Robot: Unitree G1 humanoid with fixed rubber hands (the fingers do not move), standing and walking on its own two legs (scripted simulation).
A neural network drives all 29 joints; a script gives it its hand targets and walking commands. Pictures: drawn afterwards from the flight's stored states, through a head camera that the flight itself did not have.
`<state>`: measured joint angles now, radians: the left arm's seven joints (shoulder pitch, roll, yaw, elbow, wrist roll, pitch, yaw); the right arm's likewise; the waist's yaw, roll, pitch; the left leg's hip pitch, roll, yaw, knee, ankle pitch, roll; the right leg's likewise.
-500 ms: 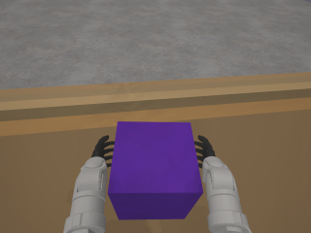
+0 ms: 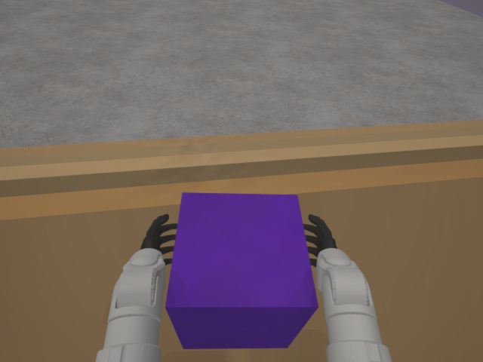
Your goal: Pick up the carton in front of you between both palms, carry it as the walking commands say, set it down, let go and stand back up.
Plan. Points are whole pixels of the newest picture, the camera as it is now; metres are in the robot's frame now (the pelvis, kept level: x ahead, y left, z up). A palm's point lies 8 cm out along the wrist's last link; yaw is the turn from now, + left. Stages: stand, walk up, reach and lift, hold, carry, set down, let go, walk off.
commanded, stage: hold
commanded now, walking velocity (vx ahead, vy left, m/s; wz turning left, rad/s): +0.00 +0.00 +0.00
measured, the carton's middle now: (238, 275) +0.29 +0.00 -0.04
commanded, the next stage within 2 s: carry in 0.58 s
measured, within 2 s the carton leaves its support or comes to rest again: neither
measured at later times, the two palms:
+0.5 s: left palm (150, 258) +0.27 +0.15 +0.04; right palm (327, 258) +0.27 -0.15 +0.04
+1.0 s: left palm (164, 200) +0.37 +0.14 +0.08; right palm (327, 199) +0.37 -0.16 +0.08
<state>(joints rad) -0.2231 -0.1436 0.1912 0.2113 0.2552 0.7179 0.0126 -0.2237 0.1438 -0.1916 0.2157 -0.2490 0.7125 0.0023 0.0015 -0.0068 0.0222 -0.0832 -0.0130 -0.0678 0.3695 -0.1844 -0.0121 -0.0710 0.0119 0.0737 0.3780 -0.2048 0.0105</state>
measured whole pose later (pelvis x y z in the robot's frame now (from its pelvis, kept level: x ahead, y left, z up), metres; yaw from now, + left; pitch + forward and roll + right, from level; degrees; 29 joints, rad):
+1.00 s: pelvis +0.10 -0.01 -0.01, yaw +0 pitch +5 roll +2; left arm -0.15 -0.13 0.11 -0.26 0.11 1.10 0.10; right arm -0.17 0.14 -0.12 -0.25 -0.09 1.10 -0.09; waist 0.01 -0.04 -0.16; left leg -0.32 -0.01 0.17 0.46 -0.24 0.01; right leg -0.20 -0.06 -0.01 0.54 -0.41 0.00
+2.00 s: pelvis +0.69 -0.03 -0.01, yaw -2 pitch +4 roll -1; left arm -0.29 -0.14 0.16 -0.31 0.08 1.16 0.13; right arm -0.28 0.14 -0.17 -0.30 -0.05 1.15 -0.12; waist -0.04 -0.02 0.01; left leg -0.34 0.03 0.24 0.51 -0.24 0.09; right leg -0.59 -0.06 -0.06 0.98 -0.33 -0.02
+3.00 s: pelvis +0.88 +0.00 -0.01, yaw -1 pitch +4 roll -1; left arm -0.56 -0.07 0.22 -0.03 0.04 1.15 0.16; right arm -0.50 0.10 -0.25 -0.11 -0.07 1.14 -0.13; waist 0.01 0.00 -0.01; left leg -0.32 -0.04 0.07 0.57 -0.32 0.08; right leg -0.29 -0.02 -0.06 0.54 -0.30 0.01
